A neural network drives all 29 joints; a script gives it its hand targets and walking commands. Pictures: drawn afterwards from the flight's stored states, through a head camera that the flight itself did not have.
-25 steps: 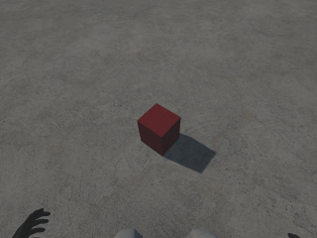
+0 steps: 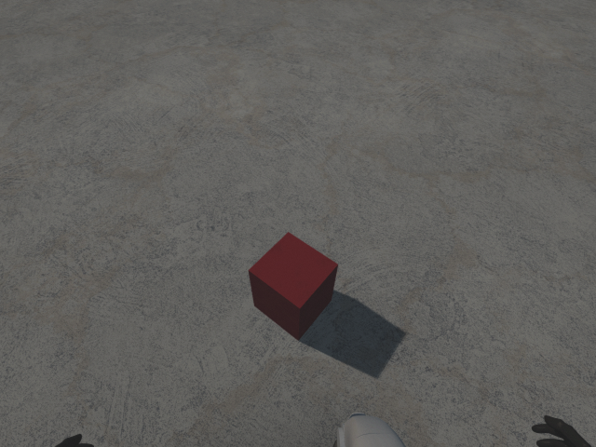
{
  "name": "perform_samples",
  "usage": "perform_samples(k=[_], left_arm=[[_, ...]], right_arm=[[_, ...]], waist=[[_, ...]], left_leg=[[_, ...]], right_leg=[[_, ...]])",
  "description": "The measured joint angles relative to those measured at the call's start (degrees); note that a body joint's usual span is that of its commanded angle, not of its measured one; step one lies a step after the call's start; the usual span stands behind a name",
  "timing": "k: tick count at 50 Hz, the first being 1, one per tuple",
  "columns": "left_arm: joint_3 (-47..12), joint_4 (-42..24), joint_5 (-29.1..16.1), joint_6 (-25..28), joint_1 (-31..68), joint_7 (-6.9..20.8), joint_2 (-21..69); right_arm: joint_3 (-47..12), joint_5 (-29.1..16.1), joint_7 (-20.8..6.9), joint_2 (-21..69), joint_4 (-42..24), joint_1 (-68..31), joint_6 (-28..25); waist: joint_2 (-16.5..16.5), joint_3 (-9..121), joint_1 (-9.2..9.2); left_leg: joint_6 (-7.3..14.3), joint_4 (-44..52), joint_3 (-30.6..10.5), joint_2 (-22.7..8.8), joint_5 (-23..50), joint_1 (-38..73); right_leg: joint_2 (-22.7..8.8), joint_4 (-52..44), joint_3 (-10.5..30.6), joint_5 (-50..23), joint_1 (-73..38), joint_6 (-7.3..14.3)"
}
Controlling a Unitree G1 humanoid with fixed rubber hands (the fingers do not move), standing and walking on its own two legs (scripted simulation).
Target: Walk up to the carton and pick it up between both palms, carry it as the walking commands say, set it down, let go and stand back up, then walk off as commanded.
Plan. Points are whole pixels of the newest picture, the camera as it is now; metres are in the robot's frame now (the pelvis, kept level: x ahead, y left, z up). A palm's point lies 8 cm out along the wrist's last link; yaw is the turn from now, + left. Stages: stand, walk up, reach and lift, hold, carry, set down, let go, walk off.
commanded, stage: walk up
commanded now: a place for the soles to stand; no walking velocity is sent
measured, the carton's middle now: (293, 286) +0.68 -0.02 -0.64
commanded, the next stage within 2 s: none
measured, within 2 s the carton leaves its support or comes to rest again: neither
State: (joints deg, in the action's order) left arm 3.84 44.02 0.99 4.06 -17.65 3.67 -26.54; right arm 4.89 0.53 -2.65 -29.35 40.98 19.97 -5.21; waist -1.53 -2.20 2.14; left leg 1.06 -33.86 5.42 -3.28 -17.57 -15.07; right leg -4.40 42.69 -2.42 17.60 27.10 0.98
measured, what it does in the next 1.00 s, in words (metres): walks ahead: right foot, then left foot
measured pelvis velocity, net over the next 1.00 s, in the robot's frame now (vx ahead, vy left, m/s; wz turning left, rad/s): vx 0.17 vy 0.01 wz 0.00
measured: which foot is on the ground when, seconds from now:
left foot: down 0.00-0.06, up 0.08-0.36, down 0.38-1.00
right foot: up 0.00-0.04, down 0.06-1.00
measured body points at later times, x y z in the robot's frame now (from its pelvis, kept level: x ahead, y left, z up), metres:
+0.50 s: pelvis +0.13 +0.01 -0.01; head +0.15 +0.02 +0.43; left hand +0.19 +0.35 -0.12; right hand +0.27 -0.32 -0.09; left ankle +0.20 +0.13 -0.73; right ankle +0.14 -0.12 -0.72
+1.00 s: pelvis +0.17 +0.01 +0.01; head +0.18 +0.00 +0.46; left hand +0.30 +0.33 -0.09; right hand +0.30 -0.32 -0.10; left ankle +0.20 +0.13 -0.73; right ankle +0.16 -0.12 -0.73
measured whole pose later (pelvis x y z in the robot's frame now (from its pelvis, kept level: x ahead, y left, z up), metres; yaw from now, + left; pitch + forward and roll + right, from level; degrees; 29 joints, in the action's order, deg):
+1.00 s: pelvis +0.17 +0.01 +0.01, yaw +0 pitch -2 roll +0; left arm -0.4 59.2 -0.2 2.1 -3.0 -0.2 -24.9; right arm 0.3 -0.2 -0.6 -24.3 59.7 2.9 -1.6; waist 0.3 -2.2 0.3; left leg -0.6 -27.8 4.3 -3.0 -12.5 -13.3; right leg -1.8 28.0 -0.9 15.9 10.2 -1.0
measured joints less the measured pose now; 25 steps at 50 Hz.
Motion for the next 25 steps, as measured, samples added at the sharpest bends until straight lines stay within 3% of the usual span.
perform_samples(k=[3, 5, 8, 13, 17, 19, 23, 25], left_arm=[[0.72, -0.28, 0.37, 0.86, 0.66, -0.10, -1.06], [1.04, -0.76, 0.51, 1.68, 0.97, -0.77, -1.77], [0.81, -1.45, -0.27, 2.06, 0.74, -1.65, -1.77], [0.70, -2.06, -0.63, 1.85, -1.36, -2.08, -2.30], [0.11, -1.66, -0.71, 0.90, -2.78, -2.56, -2.94], [-0.49, -1.41, -1.03, 0.21, -3.34, -2.92, -2.71], [-1.67, 0.82, -1.44, -1.59, -1.11, -4.19, -0.86], [-2.13, 2.12, -1.39, -1.60, 0.00, -4.34, 0.22]], right_arm=[[-0.11, 0.21, -0.12, -0.54, 0.06, 1.65, 0.74], [-0.27, 0.11, 0.16, 0.01, 0.75, 1.69, 1.38], [-1.13, -0.05, 0.59, 0.81, 1.95, 0.69, 1.67], [-1.57, 0.13, -0.17, 1.74, 2.54, -1.10, 1.60], [-1.50, -0.28, 0.28, 2.28, 2.70, -3.79, 1.68], [-1.39, -0.08, 0.79, 1.79, 2.44, -4.61, 1.32], [-2.08, -0.09, 1.65, 2.74, 2.81, -7.11, 1.44], [-2.54, -0.13, 1.89, 3.00, 3.36, -8.35, 1.80]], waist=[[1.38, 0.37, 0.44], [2.32, 0.32, -0.18], [3.77, -0.29, -1.48], [3.76, -0.91, -3.91], [2.20, -1.71, -5.27], [2.11, -1.52, -5.29], [0.59, -2.14, -4.22], [0.60, -2.14, -3.41]], left_leg=[[0.12, -5.31, -0.83, -1.31, -4.94, -0.27], [0.92, -15.74, -3.67, -0.82, -9.58, -3.91], [1.08, -26.46, -6.48, 0.70, -7.54, -9.80], [-0.09, -17.63, -3.35, -1.00, -3.81, -13.23], [0.08, -7.28, -1.53, -0.04, 2.58, -11.24], [0.96, -2.23, -1.87, 0.85, 5.58, -8.63], [0.22, -6.76, -1.59, 1.20, 2.93, -9.22], [-0.07, -7.00, -1.80, 0.79, 2.03, -8.73]], right_leg=[[1.77, -6.70, -0.81, -3.16, -3.42, 0.69], [2.41, -3.90, -1.36, -4.65, -2.92, 0.87], [2.51, -4.09, -2.07, -2.18, -5.26, 1.22], [1.57, -7.51, -2.08, -1.50, -9.48, 0.32], [0.32, -5.37, -1.10, 1.14, -9.97, -0.92], [0.03, -1.47, -0.70, 3.97, -8.96, -1.38], [1.15, 7.60, 2.01, 13.00, -5.50, -0.15], [1.70, 5.79, 1.68, 11.57, -5.40, 0.28]])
